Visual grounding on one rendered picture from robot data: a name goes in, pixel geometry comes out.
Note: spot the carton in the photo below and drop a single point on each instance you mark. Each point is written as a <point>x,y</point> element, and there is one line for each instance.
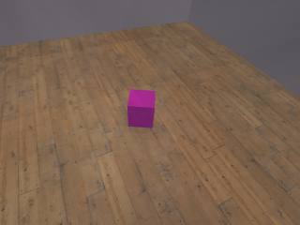
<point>141,108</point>

